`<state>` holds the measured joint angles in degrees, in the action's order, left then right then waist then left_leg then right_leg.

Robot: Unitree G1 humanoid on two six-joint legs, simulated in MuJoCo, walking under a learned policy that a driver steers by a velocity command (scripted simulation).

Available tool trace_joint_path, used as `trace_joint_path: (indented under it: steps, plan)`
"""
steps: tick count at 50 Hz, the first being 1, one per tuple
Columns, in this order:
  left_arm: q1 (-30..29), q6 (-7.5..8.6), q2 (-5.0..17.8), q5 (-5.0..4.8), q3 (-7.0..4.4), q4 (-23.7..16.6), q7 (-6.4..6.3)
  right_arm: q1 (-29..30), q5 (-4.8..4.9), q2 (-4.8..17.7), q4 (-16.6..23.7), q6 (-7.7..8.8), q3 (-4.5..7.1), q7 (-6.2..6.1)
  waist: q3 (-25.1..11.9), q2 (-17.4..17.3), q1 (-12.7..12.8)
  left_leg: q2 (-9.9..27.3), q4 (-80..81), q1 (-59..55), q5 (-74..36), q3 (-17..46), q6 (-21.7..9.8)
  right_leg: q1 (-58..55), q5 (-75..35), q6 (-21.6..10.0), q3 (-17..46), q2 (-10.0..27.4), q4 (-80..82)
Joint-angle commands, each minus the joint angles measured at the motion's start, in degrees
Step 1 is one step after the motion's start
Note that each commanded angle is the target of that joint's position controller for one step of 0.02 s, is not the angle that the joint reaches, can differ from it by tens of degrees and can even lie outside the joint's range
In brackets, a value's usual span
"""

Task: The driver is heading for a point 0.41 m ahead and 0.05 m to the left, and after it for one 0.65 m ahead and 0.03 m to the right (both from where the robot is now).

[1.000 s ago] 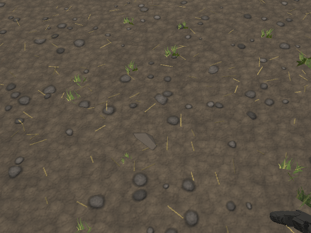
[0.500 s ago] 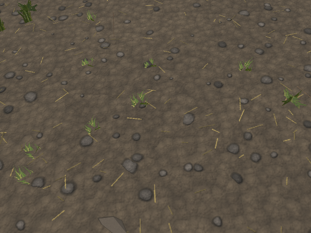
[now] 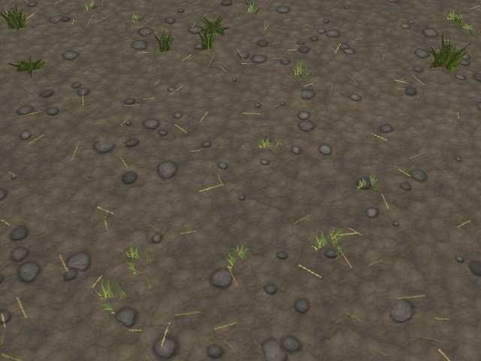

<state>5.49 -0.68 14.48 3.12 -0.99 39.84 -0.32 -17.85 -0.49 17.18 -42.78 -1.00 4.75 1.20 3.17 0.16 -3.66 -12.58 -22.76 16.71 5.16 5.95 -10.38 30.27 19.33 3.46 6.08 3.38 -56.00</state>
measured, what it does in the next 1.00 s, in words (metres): walks ahead, turning left: right foot, then left foot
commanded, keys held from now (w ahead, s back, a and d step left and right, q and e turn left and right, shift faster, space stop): w+q+shift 0.46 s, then w+e+shift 0.26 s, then shift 0.28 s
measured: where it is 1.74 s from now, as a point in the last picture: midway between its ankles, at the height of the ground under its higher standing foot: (165, 274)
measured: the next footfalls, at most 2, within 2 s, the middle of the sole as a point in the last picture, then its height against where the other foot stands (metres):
right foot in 0.32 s outside the picture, level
left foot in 0.76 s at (158, 338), level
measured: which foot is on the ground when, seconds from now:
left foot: down 0.00-0.30, up 0.32-0.74, down 0.76-1.00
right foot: up 0.00-0.30, down 0.32-0.76, up 0.78-1.00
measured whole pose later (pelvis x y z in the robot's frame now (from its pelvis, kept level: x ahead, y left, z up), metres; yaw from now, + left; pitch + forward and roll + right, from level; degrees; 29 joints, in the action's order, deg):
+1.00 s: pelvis +0.57 +0.12 +0.01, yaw +24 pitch +1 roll +0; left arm 11.5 2.1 16.4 1.6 -2.6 45.1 1.1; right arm -18.9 -0.7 15.5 -49.6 4.8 0.9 0.3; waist 4.2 1.5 -1.2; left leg -1.7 -20.9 8.2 14.0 -4.1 -2.9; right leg 33.7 15.2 -0.9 1.3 1.0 -52.6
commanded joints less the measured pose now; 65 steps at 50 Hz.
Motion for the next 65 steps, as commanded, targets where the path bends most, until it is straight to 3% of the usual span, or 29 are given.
trace_joint_path:
  steps: [1, 10, 14, 15, 16, 17, 18, 19, 20, 23, 26, 28, 33, 35, 37, 38, 39, 40, 42, 45, 49, 51, 56, 57, 58, 59, 60, 62, 65]
  plan:
    - [-3.0, 1.07, 6.5, -0.20, -1.97, -3.7, -0.40, -1.6, 0.02, 10.2, 3.6, 1.45, 2.90, -0.07, -3.7, -1.6, -0.1, 15.7, 13.0, -7.5, 27.9, 27.3, -4.1, 6.8, -5.2, 1.4, -0.1, -0.6, 5.6]
    - [-12.1, 2.86, 7.4, -1.66, -1.65, -7.6, 0.13, -2.3, -0.08, 10.6, 4.3, 2.57, 2.59, 0.76, -1.4, -6.1, -2.8, 13.4, 8.1, -6.3, 21.0, 31.0, -3.4, 2.0, -9.3, 1.5, 0.4, -4.2, 21.1]
    - [-4.2, 3.98, 9.5, -3.40, -2.48, -6.7, -0.67, 4.4, -0.43, 10.6, 6.0, 2.81, 2.30, 0.98, -2.8, -4.5, 3.3, 11.9, 2.8, 6.9, 20.2, 31.3, 0.0, -23.2, -10.5, -0.4, -0.2, -4.8, 30.8]
    - [1.3, 4.53, 11.9, -2.92, -3.35, -5.5, -1.28, 4.5, -0.33, 9.2, 5.9, 3.33, 1.74, 0.92, -4.6, -1.5, 6.4, 9.3, -4.0, 13.2, 21.0, 28.1, 1.9, -33.9, -8.2, -1.5, 0.7, -2.5, 32.1]
    - [8.4, 5.17, 16.2, -1.29, -4.56, -4.8, -2.12, 3.3, 0.43, 5.4, 6.0, 4.41, 0.60, 0.87, -9.5, 7.4, 9.3, 4.1, -19.8, 19.2, 25.9, 19.0, 4.3, -44.9, 3.2, -3.6, 10.1, 7.3, 35.1]
    - [13.7, 4.74, 20.2, 0.28, -5.33, -5.3, -2.52, 4.7, 2.11, 3.0, 8.5, 4.80, -0.64, 0.36, -16.3, 14.9, 11.0, -0.3, -33.5, 28.1, 30.2, 8.7, 5.8, -51.7, 25.8, -7.4, 32.6, 20.3, 42.3]
    - [9.4, 4.56, 19.3, 0.53, -5.67, -4.7, -2.13, 4.1, 1.29, 5.3, 8.7, 4.02, -0.97, -0.37, -13.4, 12.7, 7.6, 5.8, -42.3, 33.3, 21.5, 5.4, 5.6, -46.3, 30.9, -10.0, 40.4, 23.0, 43.5]
    - [8.3, 4.31, 14.1, -0.30, -4.53, -5.4, -1.68, 6.9, -0.45, 8.6, 7.9, 3.23, -0.25, -0.23, -9.5, 5.3, 7.9, 9.1, -45.9, 33.4, 16.4, 3.6, 5.7, -41.6, 26.6, -8.4, 32.3, 20.1, 41.6]
    - [8.8, 4.25, 11.9, -0.68, -3.74, -4.8, -1.41, 7.8, -1.52, 8.3, 7.7, 2.92, -0.10, 0.74, -6.3, 3.0, 7.6, 10.4, -46.0, 32.7, 13.4, 2.6, 6.2, -37.3, 18.2, -6.8, 22.3, 16.3, 42.1]
    - [13.1, 5.08, 9.9, -1.33, -2.96, -1.5, -0.72, 9.4, -1.99, 5.9, 8.0, 1.44, -0.84, 3.40, -2.4, 5.7, 7.0, 14.9, -49.5, 33.5, 7.6, -1.3, 7.1, -33.0, 1.4, -4.3, 6.3, 10.4, 44.4]
    - [17.5, 6.95, 7.6, -1.30, -2.35, 1.6, 0.83, 12.2, -2.09, 3.1, 9.2, 2.14, -2.23, 3.71, -0.1, 4.7, 6.6, 13.1, -47.2, 33.4, 3.1, 2.5, 6.7, -28.5, -4.0, -6.8, 3.9, 8.7, 46.8]
    - [18.6, 7.51, 8.1, -1.52, -2.38, 3.0, 1.10, 17.1, -2.15, 4.2, 11.1, 2.53, -2.36, 3.55, 3.2, 4.5, 6.2, 11.2, -40.1, 34.6, 1.8, 2.3, 7.3, -26.9, -9.2, -9.4, 1.4, 8.2, 49.2]
    - [23.0, 7.12, 10.1, -2.47, -2.51, 7.5, 1.14, 27.0, -2.39, 2.3, 13.8, 3.89, -4.84, 4.56, 4.8, 5.1, 6.9, 12.9, -17.5, 17.6, -1.7, -10.8, 5.9, -24.7, -35.4, -11.7, -2.5, 7.8, 54.3]
    - [23.0, 6.86, 13.8, -2.30, -3.11, 9.1, 0.75, 23.2, -2.01, 3.3, 12.5, 4.14, -4.63, 3.17, 0.7, 6.8, 3.6, 9.5, -14.2, 8.3, 4.3, -11.1, 4.6, -29.2, -61.6, -12.0, -4.3, 8.8, 45.8]
    - [21.8, 6.32, 16.1, -2.61, -3.51, 10.2, 0.25, 4.3, -2.39, 7.4, 6.8, 4.72, -2.77, 0.80, -10.0, 8.4, -6.4, 7.8, -8.8, -13.9, 5.1, -9.7, 2.7, -26.9, -70.3, -10.5, -5.5, 8.1, 22.7]
    - [21.6, 6.44, 13.2, -2.97, -2.73, 9.3, 0.33, -5.0, -3.85, 10.9, 3.9, 5.12, -1.45, -0.54, -15.9, 7.4, -9.7, 15.8, -8.6, -29.4, 6.5, -3.0, 1.7, -15.8, -53.3, -9.3, -6.4, 5.3, 6.1]
    - [27.4, 6.50, 2.7, -3.77, -0.77, 6.8, 0.70, -7.0, -5.43, 15.2, 3.5, 5.61, -0.29, -1.39, -25.2, -8.9, -3.4, 36.6, -8.4, -45.8, 3.5, 22.5, -2.2, 2.8, 6.0, -7.6, -7.3, -3.2, -15.7]
    - [26.6, 5.84, 8.7, -4.15, -2.38, 6.9, 0.18, -9.6, -3.18, 14.5, 3.8, 5.06, -0.13, -1.53, -31.4, -5.8, -5.9, 40.2, -4.4, -43.9, -12.8, 35.3, -5.9, 5.7, 10.7, -8.0, -0.8, -6.4, -25.2]
    - [19.3, 5.37, 6.3, -3.66, -1.90, 5.4, 0.01, -1.2, -1.44, 6.7, 1.6, 5.64, -1.77, -1.14, -11.5, -3.9, -0.6, 32.5, -3.0, -27.3, -33.6, 14.7, -4.2, 9.3, 3.5, -7.3, -1.6, -1.7, -19.1]
    - [20.9, 3.05, 3.7, -1.76, -1.88, 7.1, 0.92, 2.7, -0.51, 1.3, 0.0, 6.33, -3.44, -1.23, -4.2, -5.4, 4.9, 27.4, 3.8, -11.2, -39.7, 4.1, -1.5, 1.5, 2.9, -4.6, -2.1, -0.9, -10.1]
    - [16.1, 2.38, 1.1, -1.13, -1.23, 4.8, 1.79, 6.5, 0.07, 3.1, -2.2, 7.41, -3.14, -0.81, -2.7, -7.3, 8.3, 22.5, 7.8, -2.3, -41.2, -6.3, 0.0, -5.3, -6.8, -4.0, -6.0, -2.5, 7.5]
    - [11.5, 2.73, 1.1, -1.75, -0.70, 4.0, 2.14, 4.9, 0.40, 3.0, -3.7, 7.55, -3.12, -0.64, -3.5, -9.2, 6.2, 19.9, 8.0, -1.3, -35.2, -8.7, 1.7, -11.1, -18.5, -4.5, -8.5, -3.7, 17.0]
    - [15.6, 3.55, 5.0, -0.09, -1.54, 7.3, 1.48, 1.9, 0.85, 5.7, -6.8, 6.33, -2.12, -1.44, -4.9, -2.1, 8.3, 19.9, -5.5, -4.1, -27.3, -6.6, 5.2, -23.0, -25.5, -7.6, -7.4, -5.0, 26.7]
    - [17.4, 4.29, 7.6, 0.24, -2.05, 8.0, 1.15, -1.4, 0.50, 5.9, -7.5, 5.94, -2.06, -1.59, -5.9, 2.0, 8.2, 16.4, -13.7, -3.9, -18.4, -8.5, 6.6, -26.7, -42.2, -8.5, -5.1, -1.5, 28.5]
    - [19.7, 4.62, 11.7, 0.52, -2.74, 7.5, 0.81, -8.5, 0.87, 2.9, -7.8, 5.43, -2.71, -2.02, -11.8, 12.1, 6.8, 10.8, -30.3, 1.6, 11.1, -11.0, 8.4, -35.6, -77.0, -14.8, 7.4, 13.2, 24.7]
    - [19.9, 4.06, 10.0, -2.14, -2.17, 7.5, 0.57, -14.4, 1.98, 0.9, -10.0, 3.70, -3.04, -2.37, -22.5, 15.5, 5.6, 7.2, -40.9, 2.4, 31.8, -5.0, 9.0, -39.1, -84.1, -22.9, 17.5, 20.4, 26.1]
    - [15.7, 3.46, 8.2, -3.90, -1.74, 6.3, 0.63, -12.6, 0.57, 3.3, -10.6, 2.37, -2.73, -2.43, -20.1, 8.7, 4.7, 9.1, -42.7, 3.0, 31.7, -1.1, 9.1, -33.9, -69.8, -22.8, 15.9, 18.4, 29.2]
    - [7.7, 2.30, 5.1, -2.84, -0.65, 5.5, -0.22, -5.3, -0.76, 3.1, -9.9, 1.14, -2.64, -2.34, -9.2, 4.4, 3.1, 11.8, -39.6, 5.1, 27.6, -1.9, 9.4, -22.6, -45.1, -19.6, 11.4, 13.7, 35.4]
    - [5.1, 1.74, 4.5, -1.46, -0.26, 6.8, -0.76, -4.9, -0.72, 0.7, -11.3, -0.52, -3.40, -2.47, -7.2, 5.7, 1.4, 12.0, -27.8, -2.8, 23.4, -4.5, 10.2, -14.1, -34.3, -15.8, 4.5, 8.7, 38.9]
